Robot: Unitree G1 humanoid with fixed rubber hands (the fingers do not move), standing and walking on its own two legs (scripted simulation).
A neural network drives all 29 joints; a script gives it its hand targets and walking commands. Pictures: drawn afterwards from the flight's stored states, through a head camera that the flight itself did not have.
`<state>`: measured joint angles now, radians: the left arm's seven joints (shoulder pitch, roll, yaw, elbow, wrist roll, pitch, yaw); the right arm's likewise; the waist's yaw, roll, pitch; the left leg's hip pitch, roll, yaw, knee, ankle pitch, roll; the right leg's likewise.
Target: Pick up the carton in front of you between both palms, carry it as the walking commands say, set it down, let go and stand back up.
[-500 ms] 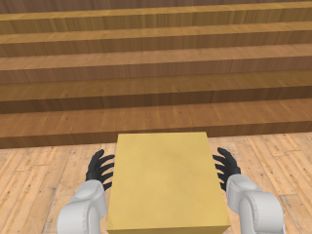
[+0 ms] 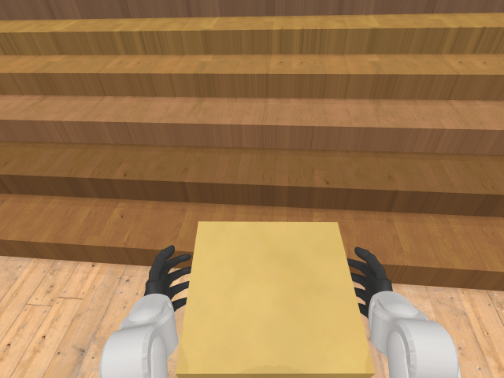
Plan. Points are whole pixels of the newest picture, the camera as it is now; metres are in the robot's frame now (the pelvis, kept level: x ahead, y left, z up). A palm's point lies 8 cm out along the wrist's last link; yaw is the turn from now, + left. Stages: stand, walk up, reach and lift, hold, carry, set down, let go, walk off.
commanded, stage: carry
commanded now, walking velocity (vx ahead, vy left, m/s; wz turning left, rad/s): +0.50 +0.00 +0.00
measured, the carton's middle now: (266, 321) +0.23 +0.01 +0.00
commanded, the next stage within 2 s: none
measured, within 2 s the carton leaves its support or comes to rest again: neither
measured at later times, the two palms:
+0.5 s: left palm (199, 109) +0.65 +0.16 +0.14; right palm (334, 116) +0.61 -0.14 +0.14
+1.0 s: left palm (215, 59) +1.02 +0.16 +0.12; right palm (309, 61) +1.02 -0.14 +0.10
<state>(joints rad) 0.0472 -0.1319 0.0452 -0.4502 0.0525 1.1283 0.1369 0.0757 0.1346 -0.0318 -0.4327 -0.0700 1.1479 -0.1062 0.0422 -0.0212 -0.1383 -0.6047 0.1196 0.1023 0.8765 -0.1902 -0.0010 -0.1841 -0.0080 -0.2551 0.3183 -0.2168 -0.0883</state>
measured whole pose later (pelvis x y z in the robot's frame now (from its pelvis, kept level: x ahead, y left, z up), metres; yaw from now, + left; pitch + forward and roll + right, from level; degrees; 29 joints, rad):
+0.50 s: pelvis +0.34 +0.04 +0.00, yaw -4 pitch +4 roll -1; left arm -0.35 -0.13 0.18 -0.42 0.01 1.22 0.18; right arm -0.34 0.10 -0.17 -0.38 0.04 1.24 -0.18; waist -0.05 0.00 -0.08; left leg -0.26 0.04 0.24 0.42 -0.24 0.07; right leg -0.62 -0.09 -0.06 1.01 -0.25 -0.04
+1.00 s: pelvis +0.66 +0.00 -0.01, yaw -3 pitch +6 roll +0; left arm -0.58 -0.13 0.27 -0.25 -0.03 1.06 0.20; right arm -0.55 0.12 -0.30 -0.27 -0.01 1.11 -0.18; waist 0.10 0.02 0.08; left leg -1.06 0.04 0.05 1.83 -0.57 0.10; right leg -0.24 -0.01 -0.14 0.47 -0.35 -0.05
